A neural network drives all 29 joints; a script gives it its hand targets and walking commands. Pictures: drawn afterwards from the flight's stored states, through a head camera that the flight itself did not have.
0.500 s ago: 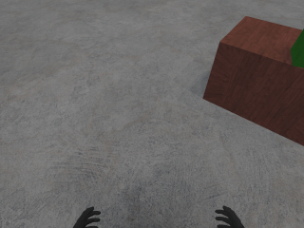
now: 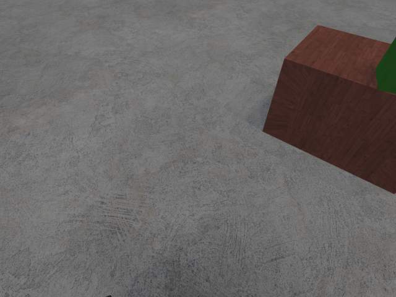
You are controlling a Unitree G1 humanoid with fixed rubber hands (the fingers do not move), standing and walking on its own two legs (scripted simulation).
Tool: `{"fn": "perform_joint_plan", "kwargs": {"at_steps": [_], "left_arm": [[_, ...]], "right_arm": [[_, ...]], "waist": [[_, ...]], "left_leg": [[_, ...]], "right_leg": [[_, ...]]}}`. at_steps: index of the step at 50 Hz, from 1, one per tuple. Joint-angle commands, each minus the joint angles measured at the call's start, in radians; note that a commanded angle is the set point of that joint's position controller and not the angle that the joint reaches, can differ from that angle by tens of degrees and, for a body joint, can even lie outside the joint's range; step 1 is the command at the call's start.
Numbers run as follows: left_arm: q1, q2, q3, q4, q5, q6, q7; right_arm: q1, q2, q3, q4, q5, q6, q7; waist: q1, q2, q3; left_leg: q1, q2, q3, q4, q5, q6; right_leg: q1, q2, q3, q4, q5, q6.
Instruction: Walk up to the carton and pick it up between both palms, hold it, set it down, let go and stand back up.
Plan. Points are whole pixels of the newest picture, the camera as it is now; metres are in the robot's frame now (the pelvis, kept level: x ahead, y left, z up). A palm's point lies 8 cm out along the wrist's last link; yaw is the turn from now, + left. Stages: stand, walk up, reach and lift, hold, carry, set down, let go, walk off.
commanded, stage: stand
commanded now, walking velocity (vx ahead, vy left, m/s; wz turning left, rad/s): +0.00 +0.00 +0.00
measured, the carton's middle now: out of the picture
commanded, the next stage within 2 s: walk up in 1.74 s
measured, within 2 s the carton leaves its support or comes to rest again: neither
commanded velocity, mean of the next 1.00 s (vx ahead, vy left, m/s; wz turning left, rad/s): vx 0.00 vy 0.00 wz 0.00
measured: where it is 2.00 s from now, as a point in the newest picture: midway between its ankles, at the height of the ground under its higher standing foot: outside the picture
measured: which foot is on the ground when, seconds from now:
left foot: down 0.00-1.00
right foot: down 0.00-1.00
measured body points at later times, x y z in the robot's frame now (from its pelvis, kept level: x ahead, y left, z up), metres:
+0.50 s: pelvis +0.01 +0.01 +0.01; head +0.02 +0.01 +0.46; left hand +0.01 +0.23 -0.15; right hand +0.02 -0.21 -0.15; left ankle +0.00 +0.12 -0.73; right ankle -0.01 -0.12 -0.73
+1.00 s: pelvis +0.01 +0.02 +0.01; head +0.02 +0.02 +0.46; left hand -0.01 +0.22 -0.15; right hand -0.01 -0.19 -0.15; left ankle +0.00 +0.12 -0.73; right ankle -0.01 -0.12 -0.73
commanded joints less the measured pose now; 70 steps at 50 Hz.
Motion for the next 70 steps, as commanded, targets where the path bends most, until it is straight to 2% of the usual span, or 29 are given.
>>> {"fn": "perform_joint_plan", "kwargs": {"at_steps": [1,4,5,6,9,11,12,13,14,15,16,19,21,25,28,29,30,33,34,40,44,48,53,54,55,58,61,63,70], "left_arm": [[0.037,0.096,0.024,-0.024,-0.001,-0.023,0.009],[0.031,0.093,0.03,0.003,-0.004,-0.026,0.012],[0.047,0.1,0.032,0.02,-0.004,-0.024,0.018],[0.042,0.074,0.022,0.03,-0.009,-0.024,0.019],[0.056,0.105,0.037,0.066,-0.004,-0.025,0.016],[0.04,0.1,0.034,0.091,-0.008,-0.028,0.014],[0.066,0.064,0.022,0.109,-0.007,-0.025,0.016],[0.064,0.074,0.023,0.11,0.001,-0.023,0.023],[0.066,0.091,0.04,0.12,-0.005,-0.021,0.022],[0.043,0.074,0.03,0.136,-0.005,-0.018,0.03],[0.078,0.054,0.024,0.154,-0.009,-0.017,0.031],[0.075,0.074,0.028,0.178,-0.008,-0.018,0.03],[0.096,0.076,0.03,0.195,-0.008,-0.018,0.024],[0.088,0.009,0.003,0.24,-0.008,-0.016,0.027],[0.094,0.031,0.017,0.26,-0.01,-0.018,0.028],[0.078,0.047,0.026,0.253,-0.01,-0.013,0.031],[0.085,0.001,0.003,0.264,-0.008,-0.015,0.037],[0.101,0.034,0.019,0.284,-0.012,-0.009,0.032],[0.104,0.051,0.023,0.285,-0.011,-0.013,0.037],[0.098,-0.01,0.007,0.313,-0.007,-0.011,0.029],[0.101,-0.021,0.003,0.325,-0.011,-0.012,0.029],[0.109,0.001,0.013,0.327,-0.008,-0.012,0.032],[0.105,0.014,0.018,0.329,-0.007,-0.014,0.034],[0.096,0.029,0.026,0.329,-0.008,-0.011,0.035],[0.134,-0.025,0.008,0.331,-0.017,-0.013,0.034],[0.11,-0.008,0.008,0.337,-0.011,-0.011,0.029],[0.125,-0.042,-0.005,0.356,-0.011,-0.009,0.03],[0.13,-0.004,0.011,0.346,-0.012,-0.012,0.033],[0.148,0.006,0.009,0.352,-0.016,-0.013,0.031]], "right_arm": [[0.049,-0.101,-0.027,-0.017,0.01,-0.018,-0.007],[0.026,-0.091,-0.024,0.009,0.001,-0.023,-0.015],[0.018,-0.115,-0.035,0.016,-0.005,-0.027,-0.014],[0.007,-0.101,-0.035,0.022,0.0,-0.027,-0.011],[0.054,-0.08,-0.028,0.077,0.005,-0.022,-0.021],[0.065,-0.063,-0.023,0.085,0.014,-0.019,-0.02],[0.032,-0.101,-0.037,0.087,0.006,-0.021,-0.023],[0.057,-0.074,-0.03,0.098,0.012,-0.02,-0.021],[0.03,-0.065,-0.021,0.107,0.006,-0.02,-0.027],[0.045,-0.06,-0.025,0.11,0.006,-0.023,-0.023],[0.043,-0.084,-0.028,0.131,0.002,-0.023,-0.023],[0.082,-0.079,-0.029,0.162,0.009,-0.022,-0.023],[0.053,-0.04,-0.013,0.178,0.007,-0.018,-0.024],[0.071,-0.079,-0.023,0.196,0.014,-0.026,-0.025],[0.081,-0.028,-0.008,0.219,0.017,-0.026,-0.027],[0.067,-0.041,-0.009,0.223,0.006,-0.028,-0.03],[0.101,-0.062,-0.017,0.229,0.009,-0.025,-0.029],[0.065,-0.035,-0.004,0.238,0.012,-0.026,-0.027],[0.081,-0.022,-0.002,0.247,0.009,-0.029,-0.034],[0.104,-0.021,0.004,0.279,0.013,-0.022,-0.035],[0.079,-0.006,0.004,0.278,0.017,-0.031,-0.029],[0.099,-0.019,0.003,0.292,0.007,-0.03,-0.036],[0.101,-0.022,-0.004,0.293,0.01,-0.027,-0.027],[0.131,0.024,0.012,0.306,0.01,-0.027,-0.031],[0.128,0.015,0.012,0.304,0.011,-0.027,-0.03],[0.11,-0.005,0.009,0.298,0.009,-0.027,-0.032],[0.123,0.025,0.01,0.296,0.016,-0.023,-0.029],[0.121,0.02,0.015,0.299,0.014,-0.017,-0.037],[0.119,0.002,0.01,0.299,0.009,-0.03,-0.024]], "waist": [[-0.006,-0.013,-0.033],[0.002,0.028,-0.002],[0.017,-0.038,-0.002],[0.012,0.011,0.002],[0.011,0.03,0.019],[-0.006,-0.044,-0.008],[0.019,-0.01,0.001],[-0.009,0.026,-0.004],[0.018,0.005,0.019],[-0.009,-0.042,0.051],[0.019,-0.01,0.041],[-0.007,-0.008,0.034],[0.013,0.041,0.063],[0.0,-0.038,0.02],[0.003,0.012,0.024],[0.011,-0.031,0.059],[-0.011,-0.006,0.055],[0.012,0.037,0.05],[0.005,-0.004,0.052],[0.004,-0.038,0.085],[0.019,0.014,0.036],[0.015,-0.028,0.081],[0.005,0.054,0.069],[0.003,0.008,0.087],[0.013,0.049,0.087],[0.007,-0.04,0.095],[-0.006,0.022,0.087],[0.012,-0.024,0.096],[0.021,-0.006,0.085]], "left_leg": [[0.048,0.043,-0.049,-0.112,0.189,0.034],[0.026,0.052,-0.068,-0.139,0.224,0.038],[0.023,0.064,-0.088,-0.145,0.224,0.056],[0.048,0.063,-0.083,-0.15,0.206,0.051],[0.033,0.068,-0.1,-0.173,0.196,0.06],[0.083,0.052,-0.06,-0.156,0.212,0.044],[0.087,0.056,-0.061,-0.159,0.205,0.035],[0.079,0.053,-0.064,-0.166,0.202,0.038],[0.033,0.064,-0.083,-0.188,0.189,0.051],[0.041,0.055,-0.077,-0.186,0.2,0.046],[0.034,0.063,-0.08,-0.185,0.213,0.053],[0.074,0.05,-0.062,-0.188,0.232,0.04],[0.077,0.059,-0.057,-0.203,0.213,0.045],[0.091,0.064,-0.072,-0.202,0.228,0.047],[0.095,0.062,-0.075,-0.219,0.242,0.044],[0.099,0.077,-0.083,-0.218,0.245,0.053],[0.112,0.068,-0.071,-0.206,0.241,0.05],[0.088,0.071,-0.073,-0.221,0.225,0.047],[0.105,0.062,-0.075,-0.22,0.225,0.05],[0.082,0.065,-0.08,-0.224,0.206,0.047],[0.083,0.063,-0.074,-0.237,0.234,0.05],[0.092,0.077,-0.083,-0.239,0.239,0.054],[0.085,0.058,-0.066,-0.25,0.248,0.052],[0.095,0.064,-0.075,-0.255,0.255,0.049],[0.092,0.066,-0.072,-0.25,0.254,0.047],[0.089,0.073,-0.086,-0.249,0.222,0.054],[0.077,0.06,-0.081,-0.257,0.165,0.052],[0.05,0.072,-0.08,-0.266,0.164,0.055],[0.074,0.064,-0.078,-0.252,0.191,0.056]], "right_leg": [[0.023,-0.05,0.077,-0.13,0.179,-0.041],[0.046,-0.059,0.068,-0.134,0.206,-0.036],[0.047,-0.046,0.053,-0.137,0.202,-0.027],[0.031,-0.056,0.073,-0.152,0.192,-0.036],[0.071,-0.057,0.068,-0.163,0.206,-0.036],[0.051,-0.067,0.082,-0.178,0.211,-0.038],[0.054,-0.056,0.071,-0.18,0.193,-0.034],[0.058,-0.069,0.074,-0.175,0.231,-0.032],[0.086,-0.067,0.068,-0.181,0.221,-0.025],[0.062,-0.071,0.067,-0.179,0.228,-0.031],[0.085,-0.07,0.068,-0.184,0.225,-0.028],[0.079,-0.07,0.076,-0.189,0.244,-0.03],[0.062,-0.065,0.071,-0.201,0.223,-0.034],[0.101,-0.069,0.066,-0.207,0.237,-0.028],[0.104,-0.072,0.058,-0.195,0.228,-0.019],[0.071,-0.064,0.06,-0.211,0.211,-0.019],[0.068,-0.067,0.058,-0.208,0.221,-0.02],[0.096,-0.064,0.056,-0.223,0.229,-0.013],[0.097,-0.07,0.053,-0.22,0.234,-0.016],[0.077,-0.076,0.055,-0.219,0.216,-0.016],[0.143,-0.08,0.056,-0.215,0.243,-0.019],[0.079,-0.075,0.058,-0.228,0.212,-0.019],[0.109,-0.085,0.047,-0.215,0.223,-0.006],[0.095,-0.086,0.064,-0.217,0.222,-0.01],[0.083,-0.081,0.059,-0.212,0.227,-0.008],[0.071,-0.076,0.045,-0.23,0.204,0.0],[0.092,-0.077,0.048,-0.23,0.205,-0.001],[0.111,-0.08,0.058,-0.244,0.19,-0.001],[0.097,-0.075,0.06,-0.233,0.204,-0.003]]}}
